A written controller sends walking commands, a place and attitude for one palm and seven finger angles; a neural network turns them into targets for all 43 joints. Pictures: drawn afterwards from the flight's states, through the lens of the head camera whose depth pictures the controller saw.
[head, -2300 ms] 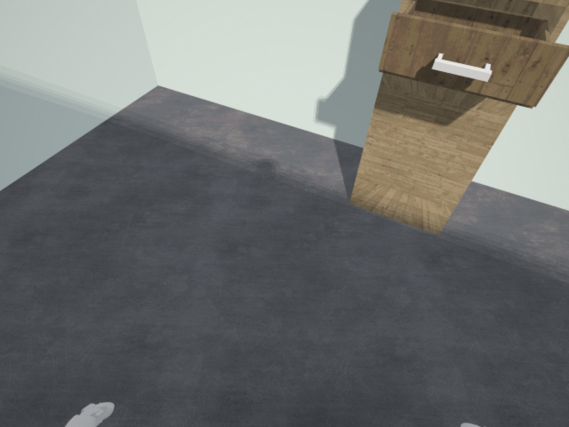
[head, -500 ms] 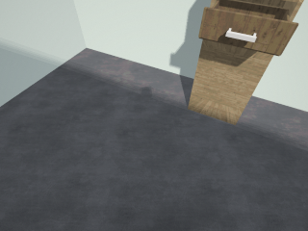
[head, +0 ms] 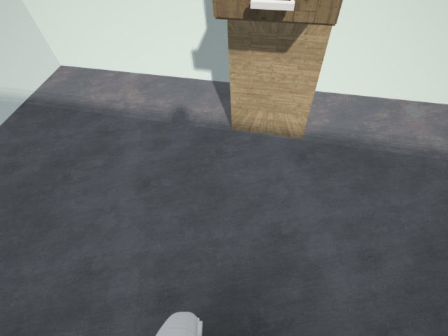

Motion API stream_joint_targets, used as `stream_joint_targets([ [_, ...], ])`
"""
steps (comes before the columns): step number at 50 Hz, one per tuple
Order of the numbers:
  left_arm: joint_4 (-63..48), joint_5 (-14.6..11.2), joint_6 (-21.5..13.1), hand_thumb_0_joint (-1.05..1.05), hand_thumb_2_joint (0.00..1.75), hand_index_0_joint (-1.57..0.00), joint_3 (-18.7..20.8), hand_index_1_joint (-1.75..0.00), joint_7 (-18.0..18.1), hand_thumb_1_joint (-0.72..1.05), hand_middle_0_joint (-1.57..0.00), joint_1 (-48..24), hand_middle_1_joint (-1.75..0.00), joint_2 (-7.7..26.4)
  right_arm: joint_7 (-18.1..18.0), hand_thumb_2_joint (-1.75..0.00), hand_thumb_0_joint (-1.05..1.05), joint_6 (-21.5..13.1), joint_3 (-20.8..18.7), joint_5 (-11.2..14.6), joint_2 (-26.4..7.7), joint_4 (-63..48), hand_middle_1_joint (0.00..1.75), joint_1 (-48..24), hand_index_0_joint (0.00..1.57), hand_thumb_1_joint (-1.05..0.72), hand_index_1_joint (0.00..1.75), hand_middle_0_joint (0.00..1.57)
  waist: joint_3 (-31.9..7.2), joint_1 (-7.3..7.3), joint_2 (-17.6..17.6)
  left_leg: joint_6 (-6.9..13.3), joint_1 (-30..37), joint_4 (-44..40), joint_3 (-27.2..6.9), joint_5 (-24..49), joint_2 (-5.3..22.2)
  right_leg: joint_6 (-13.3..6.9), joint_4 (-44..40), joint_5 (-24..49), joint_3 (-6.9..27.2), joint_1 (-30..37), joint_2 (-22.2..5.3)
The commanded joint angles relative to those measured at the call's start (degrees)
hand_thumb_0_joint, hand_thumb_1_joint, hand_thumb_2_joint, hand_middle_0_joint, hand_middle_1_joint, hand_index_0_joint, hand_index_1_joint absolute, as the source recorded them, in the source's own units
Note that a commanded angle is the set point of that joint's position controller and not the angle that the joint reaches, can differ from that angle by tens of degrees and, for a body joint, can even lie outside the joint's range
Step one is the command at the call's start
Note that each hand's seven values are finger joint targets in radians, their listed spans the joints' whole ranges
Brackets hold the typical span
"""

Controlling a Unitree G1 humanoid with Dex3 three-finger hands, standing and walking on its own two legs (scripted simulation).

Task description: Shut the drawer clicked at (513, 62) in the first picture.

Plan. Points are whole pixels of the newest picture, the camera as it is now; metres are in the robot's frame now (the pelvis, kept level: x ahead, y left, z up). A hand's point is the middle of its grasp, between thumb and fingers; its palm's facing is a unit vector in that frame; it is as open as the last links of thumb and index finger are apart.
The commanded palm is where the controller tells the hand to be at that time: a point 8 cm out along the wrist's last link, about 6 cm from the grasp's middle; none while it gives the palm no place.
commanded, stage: walk to a spot facing it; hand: left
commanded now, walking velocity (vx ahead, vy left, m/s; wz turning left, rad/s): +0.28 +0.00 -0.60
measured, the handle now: (273, 1) +0.96 -0.06 +0.12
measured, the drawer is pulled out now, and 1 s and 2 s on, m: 0.28 0.28 0.28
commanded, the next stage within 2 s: none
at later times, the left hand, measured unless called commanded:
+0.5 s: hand out of the picture +0.12 +0.26 -0.18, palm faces -0.14 -0.97 -0.19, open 7.4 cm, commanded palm none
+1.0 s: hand (180, 212) +0.41 +0.17 -0.17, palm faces -0.58 -0.80 -0.16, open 7.4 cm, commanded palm none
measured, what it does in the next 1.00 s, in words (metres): walks ahead, turning right: left foot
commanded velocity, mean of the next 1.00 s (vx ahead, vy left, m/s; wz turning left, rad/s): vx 0.15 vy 0.00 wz -0.60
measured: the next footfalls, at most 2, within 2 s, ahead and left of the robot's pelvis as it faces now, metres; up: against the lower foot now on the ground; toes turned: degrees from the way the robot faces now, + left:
left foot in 0.50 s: +0.21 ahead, +0.15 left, +0.00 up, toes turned -14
right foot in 1.10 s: +0.26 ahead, -0.07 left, +0.00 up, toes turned -46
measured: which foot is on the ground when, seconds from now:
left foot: up 0.00-0.48, down 0.50-1.00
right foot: down 0.00-0.50, up 0.52-1.00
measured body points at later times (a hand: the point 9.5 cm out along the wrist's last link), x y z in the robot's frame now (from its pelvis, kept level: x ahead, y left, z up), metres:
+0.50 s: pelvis +0.10 +0.07 +0.00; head +0.12 +0.09 +0.45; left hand +0.13 +0.32 -0.16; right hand +0.18 -0.21 -0.11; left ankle +0.17 +0.16 -0.74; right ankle +0.02 -0.06 -0.73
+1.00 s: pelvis +0.23 +0.07 +0.00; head +0.28 +0.06 +0.44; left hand +0.45 +0.21 -0.16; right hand +0.04 -0.06 -0.14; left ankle +0.17 +0.16 -0.73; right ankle +0.20 -0.04 -0.68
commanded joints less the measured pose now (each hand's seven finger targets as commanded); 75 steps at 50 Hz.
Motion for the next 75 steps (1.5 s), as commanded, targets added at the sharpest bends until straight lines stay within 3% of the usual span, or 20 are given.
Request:
stream_joint_targets([
  [1, -3.1, -0.4, -2.6, 0.0, 0.9, -0.2, 3.4, -0.3, 0.6, 0.9, -0.2, 3.3, -0.3, 11.9, 0.3, -0.9, 0.0, -2.4, -2.0, -0.4, -6.3, -4.4, 0.3, -0.5, 0.2, -0.9, 0.3, 0.2, -8.8, 0.22, -5.6, -0.9, -8.6, 2.1, -2.1, 6.3, 1.2, -1.5, -18.8, 0.7, 22.7, 11.8, -13.7],
  [18, -1.5, 0.6, -4.3, 0.0, 0.9, -0.2, 3.6, -0.3, 0.4, 0.9, -0.2, 8.8, -0.3, 11.8, 1.2, -0.9, 0.0, -5.4, -1.5, 0.3, -4.3, -10.6, 0.3, -7.3, 0.2, -0.9, 0.3, 0.2, -4.2, 2.19, -8.9, -0.5, -6.2, -18.6, -1.5, 4.2, -1.1, -6.8, -19.6, -0.3, 29.5, 10.0, -12.8],
  [21, -2.7, 0.6, -4.0, 0.0, 0.9, -0.2, 4.0, -0.3, 0.5, 0.9, -0.2, 5.2, -0.3, 12.9, 1.0, -0.9, 0.0, -6.2, -1.5, 0.8, -4.3, -10.6, 0.3, -4.1, 0.2, -0.9, 0.3, 0.2, -4.4, 0.2, -10.0, 0.5, 6.1, -27.7, -1.6, 3.5, -2.3, -5.7, -15.8, 2.0, 28.9, 2.7, -12.0],
  [23, -3.7, 0.3, -3.7, 0.0, 0.9, -0.2, 4.2, -0.3, 0.4, 0.9, -0.2, 1.5, -0.3, 12.0, 0.1, -0.9, 0.0, -6.8, -2.0, 1.0, -5.9, -7.9, 0.3, 5.3, 0.2, -0.9, 0.3, 0.2, -6.5, -4.29, -6.6, 0.9, 23.7, -37.6, -1.2, 8.3, -2.5, -2.5, -8.3, 0.5, 24.5, -7.5, -6.7],
  [24, -4.2, -0.1, -3.7, 0.0, 0.9, -0.2, 3.7, -0.3, -0.1, 0.9, -0.2, 1.9, -0.3, 9.2, -0.7, -0.9, 0.0, -7.2, -2.7, 0.8, -10.1, -5.7, 0.3, 12.3, 0.2, -0.9, 0.3, 0.2, -10.7, -6.87, 2.9, 2.1, 36.2, -41.7, -7.6, 2.0, 4.9, -0.4, 2.6, -3.1, 18.9, -15.2, -1.2],
  [25, -4.4, -0.7, -3.8, 0.0, 0.9, -0.2, 3.2, -0.3, -0.8, 0.9, -0.2, 4.1, -0.3, 5.9, -0.7, -0.9, 0.0, -7.0, -4.0, 0.2, -15.9, -4.9, 0.3, 18.0, 0.2, -0.9, 0.3, 0.2, -14.3, -8.01, 19.6, 6.0, 41.4, -48.7, -27.4, -10.1, 20.9, 3.2, 21.2, -18.4, 9.0, -24.4, 4.1],
  [26, -5.0, 0.1, -3.9, 0.0, 0.9, -0.2, 3.7, -0.3, -0.7, 0.9, -0.2, 3.2, -0.3, 7.2, -0.7, -0.9, 0.0, -6.4, -3.4, 0.0, -15.0, -6.0, 0.3, 16.3, 0.2, -0.9, 0.3, 0.2, -9.8, -6.61, 14.5, 8.6, 32.6, -53.8, -33.4, -16.9, 25.5, 4.3, 29.0, -16.9, 6.0, -25.1, 0.5],
  [29, -2.4, 1.2, -2.5, 0.0, 0.9, -0.2, 4.6, -0.3, -1.9, 0.9, -0.2, 2.4, -0.3, 7.7, -0.8, -0.9, 0.0, -7.0, -0.5, 0.1, -6.0, -7.1, 0.3, 7.8, 0.2, -0.9, 0.3, 0.2, 0.5, -1.28, 4.9, 4.3, 16.6, -53.9, -16.0, 1.5, 16.4, 5.4, 36.5, -4.4, 3.8, -21.4, -5.2],
  [33, -0.9, 0.8, -0.4, 0.0, 0.9, -0.2, 3.8, -0.3, -1.8, 0.9, -0.2, 6.0, -0.3, 4.4, -1.7, -0.9, 0.0, -7.8, 0.7, 0.5, -3.2, -4.4, 0.3, 10.9, 0.2, -0.9, 0.3, 0.2, -2.9, 0.68, 8.0, -0.7, 17.6, -46.8, 2.1, 40.1, 11.0, 6.8, 40.8, 1.7, 1.4, -17.8, -4.3],
  [36, -1.4, 0.8, 0.7, 0.0, 0.9, -0.2, 4.0, -0.3, -1.6, 0.9, -0.2, 4.8, -0.3, 3.8, -2.2, -0.9, 0.0, -7.6, 0.8, 0.6, -2.7, -3.2, 0.3, 12.3, 0.2, -0.9, 0.3, 0.2, -3.6, 1.17, 8.2, -1.9, 19.3, -45.1, 5.7, 47.5, 10.9, 7.3, 41.9, 4.2, 0.7, -19.9, -4.3],
  [47, -5.3, 0.7, 1.1, 0.0, 0.9, -0.2, 2.5, -0.3, -1.6, 0.9, -0.2, -12.5, -0.3, 2.6, -2.6, -0.9, 0.0, -6.0, -0.3, -0.3, -2.9, 2.5, 0.3, 20.4, 0.2, -0.9, 0.3, 0.2, -1.6, -4.52, 5.6, 7.7, 32.2, -41.3, 8.7, 54.5, 15.6, 6.7, 22.0, -1.7, -5.7, -22.8, -6.2],
  [52, -5.4, 0.7, -0.3, 0.0, 0.9, -0.2, 2.8, -0.3, -1.0, 0.9, -0.2, -8.9, -0.3, 4.0, -1.7, -0.9, 0.0, -5.1, -1.6, 0.1, -5.6, 2.2, 0.3, 19.1, 0.2, -0.9, 0.3, 0.2, -6.1, -1.94, 8.4, 8.0, 31.9, -31.0, 13.6, 68.0, 17.0, 3.8, 8.5, -5.3, -9.5, -9.5, -2.8],
  [54, -2.7, 1.0, -2.2, 0.0, 0.9, -0.2, 3.9, -0.3, -0.4, 0.9, -0.2, 2.3, -0.3, 8.0, -0.8, -0.9, 0.0, -5.0, -1.9, 1.0, -6.4, -0.1, 0.3, 16.2, 0.2, -0.9, 0.3, 0.2, -12.5, 4.05, 3.9, 4.1, 19.8, -11.3, 14.7, 57.1, 16.4, 1.1, -4.6, 7.5, -5.0, 11.6, -5.6],
  [55, -1.1, 1.0, -3.0, 0.0, 0.9, -0.2, 5.0, -0.3, 0.5, 0.9, -0.2, 8.5, -0.3, 14.1, -0.3, -0.9, 0.0, -4.8, -1.2, 1.8, -3.4, -2.7, 0.3, 16.0, 0.2, -0.9, 0.3, 0.2, -19.2, 5.74, -10.5, 0.0, -0.6, 7.4, 15.9, 10.5, 6.2, -6.8, -4.6, 38.6, 18.1, 30.3, -21.3],
  [56, -0.2, -0.8, -2.3, 0.0, 0.9, -0.2, 5.5, -0.3, 1.4, 0.9, -0.2, 10.2, -0.3, 17.2, -0.9, -0.9, 0.0, -4.6, -1.2, 1.6, -2.1, -5.5, 0.3, 9.7, 0.2, -0.9, 0.3, 0.2, -19.7, 6.3, -12.7, -1.4, -7.8, 19.1, 7.9, -16.6, 0.4, -13.5, -5.2, 62.4, 28.0, 29.2, -29.1],
  [57, -0.8, -0.9, -1.8, 0.0, 0.9, -0.2, 5.3, -0.3, 2.0, 0.9, -0.2, 7.1, -0.3, 15.5, -1.4, -0.9, 0.0, -4.2, -1.2, 1.3, -2.3, -6.3, 0.3, 7.3, 0.2, -0.9, 0.3, 0.2, -15.1, 4.71, -7.5, -0.2, -8.6, 17.6, 0.8, -12.9, 3.4, -14.0, -5.9, 55.1, 21.0, 24.9, -27.6],
  [62, -5.0, -0.2, -2.3, 0.0, 0.9, -0.2, 3.5, -0.3, 1.8, 0.9, -0.2, -6.7, -0.3, 10.6, -0.7, -0.9, 0.0, -1.4, -1.3, -0.1, -0.6, -3.9, 0.3, 10.0, 0.2, -0.9, 0.3, 0.2, -5.3, -3.86, -3.3, -1.9, -1.3, 6.1, 0.6, -0.7, 4.7, -5.4, -13.4, 29.1, 10.8, -0.8, -16.6],
  [68, -3.7, 0.3, -2.8, 0.0, 0.9, -0.2, 4.2, -0.3, 0.4, 0.9, -0.2, -2.2, -0.3, 11.3, 0.2, -0.9, 0.0, -2.7, -1.3, -0.3, -2.1, -7.4, 0.3, 2.7, 0.2, -0.9, 0.3, 0.2, -6.5, -1.03, -10.4, -2.5, -2.3, -8.2, 1.8, 2.2, 2.5, -5.3, -14.3, 12.8, 14.9, 1.8, -12.5],
  [72, -4.1, 0.3, -2.2, 0.0, 0.9, -0.2, 4.8, -0.3, 0.3, 0.9, -0.2, -0.2, -0.3, 12.2, 0.0, -0.9, 0.0, -3.6, -0.8, 0.2, -2.0, -9.9, 0.3, -2.4, 0.2, -0.9, 0.3, 0.2, -8.4, 1.07, -11.3, -2.0, 1.7, -19.9, 2.8, -0.8, -0.8, -5.2, -10.6, 20.5, 18.7, 5.6, -12.7],
  [75, -4.5, 0.2, -1.5, 0.0, 0.9, -0.2, 5.1, -0.3, 0.6, 0.9, -0.2, -1.3, -0.3, 12.8, -0.6, -0.9, 0.0, -4.0, -1.0, 0.8, -3.0, -9.7, 0.3, 0.1, 0.2, -0.9, 0.3, 0.2, -10.9, -0.65, -11.4, -1.3, 8.3, -30.9, 2.6, 1.6, -2.2, -3.3, -5.6, 26.6, 20.4, 7.6, -12.2],
])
